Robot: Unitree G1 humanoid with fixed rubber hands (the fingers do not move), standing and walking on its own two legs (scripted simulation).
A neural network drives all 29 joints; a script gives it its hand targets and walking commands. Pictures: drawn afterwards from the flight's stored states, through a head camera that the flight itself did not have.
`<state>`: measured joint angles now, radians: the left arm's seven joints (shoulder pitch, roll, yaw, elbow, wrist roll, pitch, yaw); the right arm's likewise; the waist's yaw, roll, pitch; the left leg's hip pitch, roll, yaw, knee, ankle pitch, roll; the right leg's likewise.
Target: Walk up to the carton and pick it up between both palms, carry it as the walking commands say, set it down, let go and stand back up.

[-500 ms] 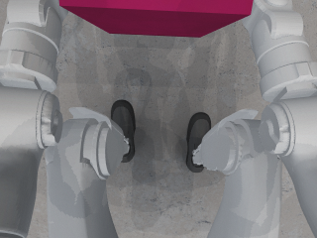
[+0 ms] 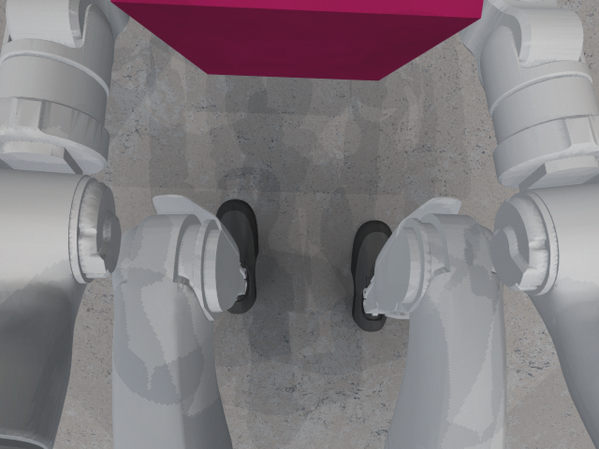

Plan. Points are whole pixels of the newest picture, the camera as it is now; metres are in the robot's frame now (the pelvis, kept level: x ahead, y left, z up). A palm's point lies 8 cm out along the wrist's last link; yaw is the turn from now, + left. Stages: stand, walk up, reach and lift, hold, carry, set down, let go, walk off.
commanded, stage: reach and lift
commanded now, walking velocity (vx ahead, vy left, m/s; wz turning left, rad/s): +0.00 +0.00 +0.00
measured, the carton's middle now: out of the picture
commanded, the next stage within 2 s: none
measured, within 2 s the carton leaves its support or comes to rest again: neither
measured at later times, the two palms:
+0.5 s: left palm out of the picture +0.55 +0.19 -0.06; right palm out of the picture +0.56 -0.16 -0.06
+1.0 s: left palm out of the picture +0.53 +0.18 +0.00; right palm out of the picture +0.53 -0.16 +0.01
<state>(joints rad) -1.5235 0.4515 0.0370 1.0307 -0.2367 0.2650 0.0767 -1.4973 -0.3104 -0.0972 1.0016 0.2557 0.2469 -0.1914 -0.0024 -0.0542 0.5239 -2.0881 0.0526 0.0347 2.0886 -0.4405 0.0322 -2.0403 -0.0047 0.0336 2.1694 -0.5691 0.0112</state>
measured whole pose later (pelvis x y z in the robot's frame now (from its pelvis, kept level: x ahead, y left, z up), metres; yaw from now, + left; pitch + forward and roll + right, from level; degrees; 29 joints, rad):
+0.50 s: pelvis -0.01 +0.00 +0.04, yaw -1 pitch +23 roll +0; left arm -1.40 0.39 0.18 0.80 -0.14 0.39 0.08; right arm -1.46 -0.29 -0.15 0.86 0.18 0.37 -0.18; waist 0.00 -0.04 0.52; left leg -1.95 0.05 0.03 1.99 -0.44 0.03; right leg -1.91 0.02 0.04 2.06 -0.56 0.02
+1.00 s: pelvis -0.01 +0.00 +0.09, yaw -2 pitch +20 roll +0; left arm -1.32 0.34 0.26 0.69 -0.06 0.46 0.06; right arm -1.39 -0.25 -0.20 0.78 0.11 0.42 -0.15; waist 0.00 -0.03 0.52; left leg -1.75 0.04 0.03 1.81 -0.42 0.03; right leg -1.72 0.03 0.04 1.87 -0.51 0.02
